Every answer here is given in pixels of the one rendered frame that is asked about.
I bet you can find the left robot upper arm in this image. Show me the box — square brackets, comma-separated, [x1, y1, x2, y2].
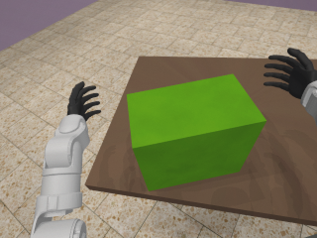
[33, 218, 87, 238]

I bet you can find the left robot forearm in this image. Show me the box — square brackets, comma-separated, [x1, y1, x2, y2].
[30, 114, 90, 238]

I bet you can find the carton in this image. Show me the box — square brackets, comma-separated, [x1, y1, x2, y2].
[127, 74, 266, 191]

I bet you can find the right robot hand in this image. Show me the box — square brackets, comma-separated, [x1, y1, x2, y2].
[264, 48, 317, 99]

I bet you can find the table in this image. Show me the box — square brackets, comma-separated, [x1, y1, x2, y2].
[84, 56, 317, 238]

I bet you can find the left robot hand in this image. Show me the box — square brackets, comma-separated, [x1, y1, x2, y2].
[66, 81, 101, 122]

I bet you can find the right robot forearm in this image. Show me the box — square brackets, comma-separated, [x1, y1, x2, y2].
[300, 80, 317, 127]

